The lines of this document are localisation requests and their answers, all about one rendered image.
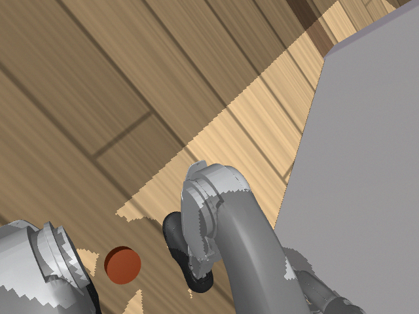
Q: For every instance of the right robot hand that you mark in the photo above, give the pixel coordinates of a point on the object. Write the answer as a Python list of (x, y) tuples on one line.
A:
[(315, 291)]

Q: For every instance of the right robot arm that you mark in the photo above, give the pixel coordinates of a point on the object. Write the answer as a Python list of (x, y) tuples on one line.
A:
[(342, 305)]

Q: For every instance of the right robot foot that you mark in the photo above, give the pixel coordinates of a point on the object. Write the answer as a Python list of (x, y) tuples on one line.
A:
[(178, 247)]

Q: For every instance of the left robot foot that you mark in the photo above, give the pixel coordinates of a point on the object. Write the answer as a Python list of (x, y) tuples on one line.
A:
[(94, 296)]

